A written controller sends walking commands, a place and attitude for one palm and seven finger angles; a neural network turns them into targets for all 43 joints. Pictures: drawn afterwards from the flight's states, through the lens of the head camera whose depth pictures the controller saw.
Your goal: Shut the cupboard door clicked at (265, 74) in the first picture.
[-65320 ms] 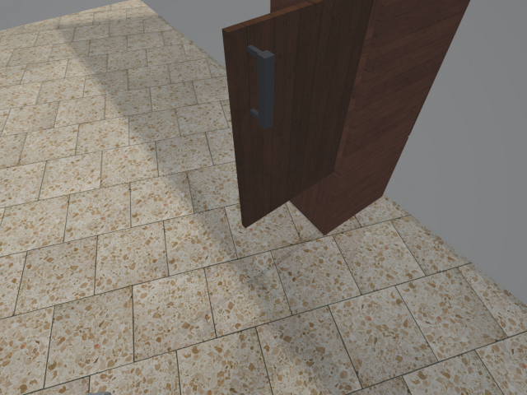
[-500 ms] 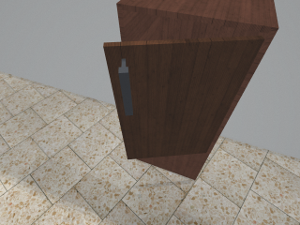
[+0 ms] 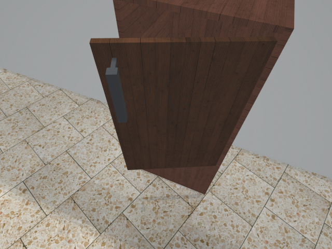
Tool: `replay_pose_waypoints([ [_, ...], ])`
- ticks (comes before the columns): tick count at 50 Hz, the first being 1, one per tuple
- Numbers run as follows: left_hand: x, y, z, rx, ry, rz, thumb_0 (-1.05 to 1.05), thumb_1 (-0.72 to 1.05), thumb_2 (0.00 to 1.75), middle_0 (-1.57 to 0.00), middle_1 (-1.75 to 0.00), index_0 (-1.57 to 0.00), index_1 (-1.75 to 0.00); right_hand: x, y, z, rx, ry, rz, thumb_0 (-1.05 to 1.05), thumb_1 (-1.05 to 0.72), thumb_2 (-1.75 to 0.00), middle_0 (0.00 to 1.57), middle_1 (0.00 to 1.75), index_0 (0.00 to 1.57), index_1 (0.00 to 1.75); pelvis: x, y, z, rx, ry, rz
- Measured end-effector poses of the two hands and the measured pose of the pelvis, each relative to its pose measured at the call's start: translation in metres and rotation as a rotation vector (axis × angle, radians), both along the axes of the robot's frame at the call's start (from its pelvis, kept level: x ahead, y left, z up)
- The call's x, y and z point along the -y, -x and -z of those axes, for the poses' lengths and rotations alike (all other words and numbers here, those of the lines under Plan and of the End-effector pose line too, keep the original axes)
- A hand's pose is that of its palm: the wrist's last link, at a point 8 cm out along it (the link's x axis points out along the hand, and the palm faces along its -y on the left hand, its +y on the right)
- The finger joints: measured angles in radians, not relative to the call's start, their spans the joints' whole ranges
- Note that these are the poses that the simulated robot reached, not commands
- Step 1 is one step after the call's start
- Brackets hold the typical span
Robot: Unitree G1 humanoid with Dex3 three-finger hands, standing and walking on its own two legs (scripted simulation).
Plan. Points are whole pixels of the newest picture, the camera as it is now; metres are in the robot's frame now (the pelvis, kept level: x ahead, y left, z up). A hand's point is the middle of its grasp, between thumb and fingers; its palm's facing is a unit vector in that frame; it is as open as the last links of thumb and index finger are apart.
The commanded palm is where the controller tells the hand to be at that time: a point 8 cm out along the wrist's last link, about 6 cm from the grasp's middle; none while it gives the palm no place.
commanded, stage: shuffle to correct the standing spot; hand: left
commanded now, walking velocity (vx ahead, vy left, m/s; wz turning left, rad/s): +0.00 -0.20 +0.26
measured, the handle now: (118, 92) +0.43 +0.14 +0.14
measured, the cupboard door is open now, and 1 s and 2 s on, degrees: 26 26 26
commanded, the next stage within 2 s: come to a stop and stand still in 0.36 s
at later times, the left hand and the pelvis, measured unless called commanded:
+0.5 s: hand out of the picture +0.01 +0.09 -0.18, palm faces +0.14 -0.98 -0.17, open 7.4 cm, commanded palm none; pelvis +0.01 -0.09 +0.00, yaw +5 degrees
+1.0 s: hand out of the picture +0.03 +0.06 -0.19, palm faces +0.14 -0.97 -0.19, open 7.4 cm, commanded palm none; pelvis +0.03 -0.12 -0.01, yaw +5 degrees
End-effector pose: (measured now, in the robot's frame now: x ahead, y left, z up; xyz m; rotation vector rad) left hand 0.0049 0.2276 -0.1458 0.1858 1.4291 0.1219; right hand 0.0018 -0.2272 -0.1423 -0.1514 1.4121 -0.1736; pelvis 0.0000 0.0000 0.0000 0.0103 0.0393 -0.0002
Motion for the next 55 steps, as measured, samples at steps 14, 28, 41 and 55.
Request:
replay_pose_waypoints([
  [14,0.067,0.050,0.026,-0.071,0.061,-0.164,0.00,0.91,0.90,-0.20,-0.29,-0.19,-0.30,0.050,-0.058,0.003,0.024,0.067,-0.121,0.00,-0.91,-0.90,0.20,0.30,0.19,0.30,0.047,-0.017,0.016,0.025,0.023,-0.093],
  [28,0.099,-0.005,0.001,0.075,-0.016,-0.154,0.01,0.91,0.90,-0.20,-0.29,-0.19,-0.30,0.118,-0.078,0.004,0.078,0.031,-0.140,0.00,-0.91,-0.90,0.20,0.30,0.20,0.30,0.113,-0.014,0.008,0.016,0.029,-0.089],
  [41,0.139,-0.017,-0.001,0.115,-0.011,-0.159,0.01,0.91,0.90,-0.20,-0.29,-0.20,-0.30,0.148,-0.113,-0.007,0.134,0.013,-0.174,0.00,-0.91,-0.90,0.19,0.30,0.19,0.30,0.141,-0.023,0.002,0.006,-0.002,-0.102],
  [55,0.102,-0.012,0.004,0.049,-0.035,-0.121,0.01,0.91,0.90,-0.20,-0.29,-0.20,-0.30,0.098,-0.130,0.003,0.235,-0.035,-0.189,0.00,-0.91,-0.90,0.20,0.30,0.19,0.30,0.109,-0.031,0.012,0.005,0.024,-0.083],
])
